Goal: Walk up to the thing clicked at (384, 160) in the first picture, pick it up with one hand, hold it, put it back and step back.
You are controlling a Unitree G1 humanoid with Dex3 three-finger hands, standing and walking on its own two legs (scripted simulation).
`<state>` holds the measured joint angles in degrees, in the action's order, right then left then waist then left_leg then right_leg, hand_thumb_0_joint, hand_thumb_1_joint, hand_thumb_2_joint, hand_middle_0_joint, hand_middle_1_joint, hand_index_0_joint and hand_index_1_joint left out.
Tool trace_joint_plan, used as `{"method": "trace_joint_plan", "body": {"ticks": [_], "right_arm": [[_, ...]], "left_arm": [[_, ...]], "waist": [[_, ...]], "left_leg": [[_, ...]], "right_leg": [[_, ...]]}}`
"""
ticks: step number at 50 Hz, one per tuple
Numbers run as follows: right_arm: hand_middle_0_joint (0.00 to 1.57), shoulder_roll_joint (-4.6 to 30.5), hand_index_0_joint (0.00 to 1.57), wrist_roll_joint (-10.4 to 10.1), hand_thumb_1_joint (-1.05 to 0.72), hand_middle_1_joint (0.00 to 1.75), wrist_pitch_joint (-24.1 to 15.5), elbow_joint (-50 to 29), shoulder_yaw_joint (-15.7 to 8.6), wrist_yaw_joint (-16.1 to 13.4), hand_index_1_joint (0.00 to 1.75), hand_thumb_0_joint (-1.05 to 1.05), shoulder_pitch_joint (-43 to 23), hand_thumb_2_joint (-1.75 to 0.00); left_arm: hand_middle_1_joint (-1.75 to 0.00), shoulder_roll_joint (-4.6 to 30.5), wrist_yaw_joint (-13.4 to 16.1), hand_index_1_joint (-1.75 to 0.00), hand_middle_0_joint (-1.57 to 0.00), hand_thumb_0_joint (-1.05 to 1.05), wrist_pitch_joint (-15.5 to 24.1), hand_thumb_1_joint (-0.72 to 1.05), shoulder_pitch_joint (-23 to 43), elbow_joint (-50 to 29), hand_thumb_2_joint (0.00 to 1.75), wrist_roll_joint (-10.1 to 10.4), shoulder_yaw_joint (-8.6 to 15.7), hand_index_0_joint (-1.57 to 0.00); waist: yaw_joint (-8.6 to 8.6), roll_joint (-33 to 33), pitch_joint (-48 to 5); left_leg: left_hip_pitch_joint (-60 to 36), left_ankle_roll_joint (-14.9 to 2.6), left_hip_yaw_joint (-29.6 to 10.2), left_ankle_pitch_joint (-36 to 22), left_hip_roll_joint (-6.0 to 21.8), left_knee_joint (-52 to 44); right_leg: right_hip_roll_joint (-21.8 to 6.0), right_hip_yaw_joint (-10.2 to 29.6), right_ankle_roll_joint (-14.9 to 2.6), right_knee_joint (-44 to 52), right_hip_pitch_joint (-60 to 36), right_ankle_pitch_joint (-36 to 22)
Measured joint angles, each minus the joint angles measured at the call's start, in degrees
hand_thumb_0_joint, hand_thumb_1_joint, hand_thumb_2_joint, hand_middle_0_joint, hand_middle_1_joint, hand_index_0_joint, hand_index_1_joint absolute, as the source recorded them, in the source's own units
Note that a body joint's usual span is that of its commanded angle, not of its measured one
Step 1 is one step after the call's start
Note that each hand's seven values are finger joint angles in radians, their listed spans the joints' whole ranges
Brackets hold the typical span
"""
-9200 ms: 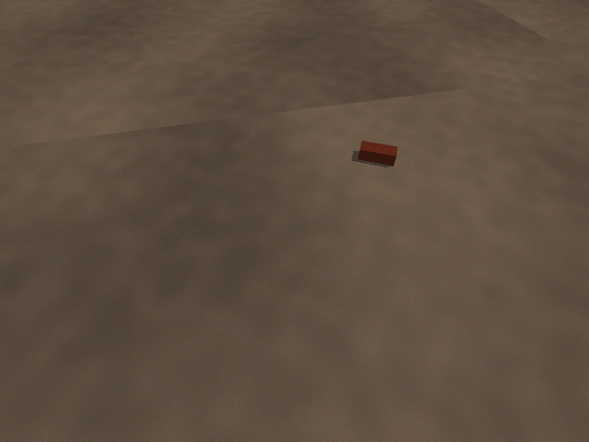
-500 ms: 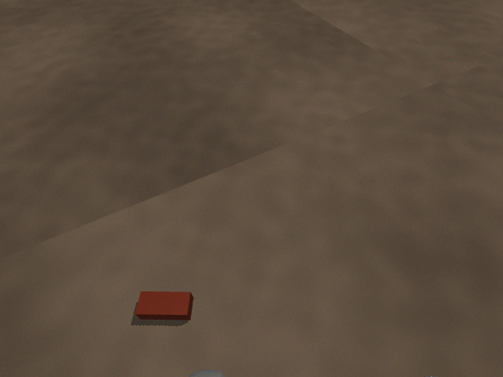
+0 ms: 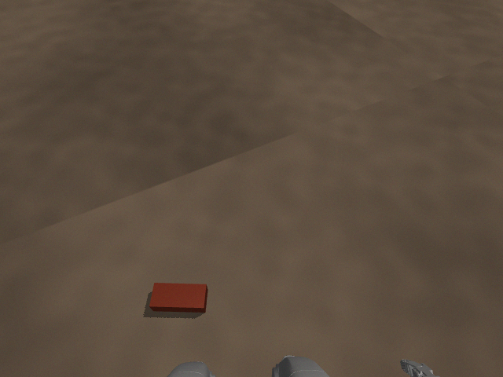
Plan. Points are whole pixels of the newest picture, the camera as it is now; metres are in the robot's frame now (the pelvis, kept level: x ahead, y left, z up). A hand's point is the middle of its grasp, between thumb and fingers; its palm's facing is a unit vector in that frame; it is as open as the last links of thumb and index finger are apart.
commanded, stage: walk up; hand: left
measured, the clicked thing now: (179, 297) +0.42 +0.26 -0.72
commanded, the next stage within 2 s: stand in 1.50 s
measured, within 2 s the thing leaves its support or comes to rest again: neither
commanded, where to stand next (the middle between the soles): +0.05 -0.04 m, yaw -1 degrees
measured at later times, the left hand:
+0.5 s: hand out of the picture +0.09 +0.20 -0.14, palm faces -0.04 -0.94 -0.35, open 7.3 cm
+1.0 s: hand out of the picture +0.07 +0.22 -0.13, palm faces +0.00 -0.94 -0.34, open 7.3 cm
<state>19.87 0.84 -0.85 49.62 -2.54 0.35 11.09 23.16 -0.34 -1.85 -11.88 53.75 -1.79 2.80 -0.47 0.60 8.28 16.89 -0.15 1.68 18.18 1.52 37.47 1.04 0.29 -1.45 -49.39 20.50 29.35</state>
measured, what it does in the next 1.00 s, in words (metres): steps on the spot: right foot, then left foot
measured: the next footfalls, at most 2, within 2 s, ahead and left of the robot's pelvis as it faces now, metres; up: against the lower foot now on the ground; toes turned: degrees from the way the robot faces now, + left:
right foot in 0.14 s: +0.03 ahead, -0.14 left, +0.00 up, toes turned -1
left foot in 0.44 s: +0.03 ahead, +0.08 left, +0.00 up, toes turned -2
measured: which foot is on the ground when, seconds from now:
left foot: down 0.00-0.16, up 0.18-0.42, down 0.44-1.00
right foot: up 0.00-0.12, down 0.14-1.00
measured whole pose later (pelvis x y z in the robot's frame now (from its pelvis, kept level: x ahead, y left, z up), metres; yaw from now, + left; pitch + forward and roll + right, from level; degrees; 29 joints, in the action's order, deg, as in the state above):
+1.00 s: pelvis -0.02 -0.03 +0.02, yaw -1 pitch -3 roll +0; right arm 20.3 0.7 -1.5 62.2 0.9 0.6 7.3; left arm 20.5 -1.2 0.8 -5.8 63.1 -0.1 1.2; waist -0.8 -0.6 3.0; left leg 7.4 0.0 -1.0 10.9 -0.1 21.1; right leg 1.2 -1.5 -1.3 -19.7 7.0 10.0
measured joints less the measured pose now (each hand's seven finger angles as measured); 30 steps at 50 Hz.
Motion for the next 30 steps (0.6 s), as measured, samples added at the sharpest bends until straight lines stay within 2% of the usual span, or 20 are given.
{"method": "trace_joint_plan", "body": {"ticks": [5,7,9,12,14,17,20,21,23,24,26,30], "right_arm": [[0.21,2.05,0.21,-0.09,-0.9,0.3,-0.29,-1.48,-0.39,-1.55,0.3,0.0,0.05,-0.9],[0.21,3.04,0.21,-0.13,-0.9,0.3,0.06,-1.68,-0.44,-1.76,0.3,0.01,0.22,-0.9],[0.21,4.06,0.21,-0.52,-0.9,0.3,0.84,-1.1,-0.63,-1.96,0.3,0.01,-0.44,-0.9],[0.2,4.43,0.21,-0.7,-0.9,0.3,1.67,0.0,-0.52,-2.41,0.3,0.01,-0.84,-0.9],[0.2,4.74,0.21,-0.97,-0.9,0.3,1.43,0.47,-0.34,-2.29,0.3,0.01,-0.9,-0.9],[0.2,4.81,0.21,-1.22,-0.9,0.3,0.97,0.88,0.03,-2.03,0.3,0.01,-0.74,-0.9],[0.2,4.23,0.21,-0.96,-0.9,0.3,0.73,1.76,0.63,-1.64,0.29,0.01,-0.56,-0.9],[0.2,3.91,0.21,-0.78,-0.9,0.3,0.59,2.08,0.8,-1.5,0.29,0.01,-0.49,-0.9],[0.2,2.48,0.21,-0.37,-0.9,0.3,0.12,3.07,1.06,-1.3,0.29,0.01,-0.72,-0.9],[0.2,1.64,0.21,-0.08,-0.9,0.3,-0.13,3.46,1.3,-1.17,0.29,0.01,-0.65,-0.9],[0.2,0.97,0.21,0.12,-0.9,0.3,-0.48,3.93,2.03,-0.6,0.3,0.01,-0.08,-0.9],[0.2,0.17,0.21,-0.22,-0.9,0.3,0.0,5.68,2.87,0.17,0.3,0.01,-0.61,-0.9]], "left_arm": [[-0.3,0.1,-1.33,-0.3,-0.2,0.0,-0.72,0.91,1.53,-2.99,0.9,-0.51,1.05,-0.21],[-0.3,0.53,-1.59,-0.3,-0.2,0.0,-0.26,0.91,1.59,-3.97,0.9,-0.47,1.47,-0.21],[-0.3,0.12,-1.39,-0.3,-0.2,0.0,0.6,0.91,1.83,-4.3,0.9,-0.58,1.75,-0.21],[-0.3,-0.57,-1.24,-0.3,-0.2,0.0,1.42,0.91,1.41,-4.78,0.9,-0.48,0.93,-0.21],[-0.3,-1.37,-0.98,-0.3,-0.2,0.0,1.63,0.91,1.17,-4.88,0.9,-0.3,0.32,-0.21],[-0.3,-2.3,-0.57,-0.3,-0.2,0.0,2.0,0.91,1.18,-4.99,0.9,-0.19,-0.6,-0.21],[-0.3,-2.6,-0.38,-0.3,-0.2,0.0,2.31,0.91,1.51,-5.14,0.9,0.09,-1.19,-0.21],[-0.3,-2.53,-0.39,-0.3,-0.2,0.0,2.36,0.91,1.69,-5.1,0.9,0.27,-1.35,-0.21],[-0.3,-1.97,-0.43,-0.3,-0.2,0.0,2.1,0.9,2.41,-4.45,0.9,0.83,-1.39,-0.21],[-0.3,-1.79,-0.39,-0.3,-0.2,0.0,1.79,0.91,2.69,-3.82,0.9,1.18,-1.35,-0.21],[-0.3,-2.13,-0.37,-0.3,-0.2,0.0,1.38,0.91,3.0,-2.44,0.9,1.64,-1.44,-0.21],[-0.3,-2.37,-0.81,-0.3,-0.2,0.0,2.27,0.91,2.71,0.28,0.9,1.21,-1.72,-0.21]], "waist": [[0.24,-0.53,0.97],[0.24,-0.7,0.62],[0.57,-2.21,1.1],[0.13,-1.44,0.6],[0.04,-1.29,0.15],[0.21,-1.53,-0.42],[0.35,-1.51,-0.78],[0.44,-1.33,-0.89],[0.32,0.59,-0.4],[0.07,1.78,-0.46],[-0.03,1.63,-1.55],[0.0,0.31,-3.07]], "left_leg": [[1.83,1.08,0.15,1.21,1.82,2.83],[3.18,1.98,-0.09,2.23,2.81,5.03],[4.53,1.37,-2.0,4.02,3.95,8.73],[5.96,0.09,-3.71,13.4,0.54,15.71],[6.01,-0.34,-4.26,15.05,-1.15,17.85],[4.7,-0.24,-4.29,13.16,-1.85,15.64],[1.82,-0.21,-3.58,11.33,-1.45,8.57],[0.55,-0.38,-3.29,9.75,-1.39,5.33],[-1.83,0.12,-2.54,0.91,-2.37,-0.05],[-2.69,0.38,-1.97,-0.21,-3.01,-1.46],[-2.98,0.46,-2.12,-0.3,-2.57,-2.36],[-4.22,0.96,-2.89,-0.92,-1.03,-4.07]], "right_leg": [[-0.48,-0.55,-0.85,0.57,-0.17,-1.34],[-0.81,-0.58,-1.34,6.37,-2.42,-5.57],[0.73,-1.64,-0.75,7.02,-2.96,-6.93],[0.57,-1.0,-1.42,6.75,-2.93,-6.74],[0.44,-0.68,-1.62,7.9,-3.37,-7.45],[0.61,-0.98,-1.71,9.42,-3.77,-8.43],[0.75,-1.78,-1.76,9.87,-3.81,-8.8],[0.66,-2.1,-1.71,9.56,-3.64,-8.69],[-0.5,-1.71,-1.37,8.41,-3.62,-8.22],[-1.16,-1.1,-1.13,8.38,-3.77,-8.3],[-0.77,-1.31,-0.86,10.29,-4.5,-9.02],[0.68,-2.2,-1.27,15.59,-7.37,-12.16]]}}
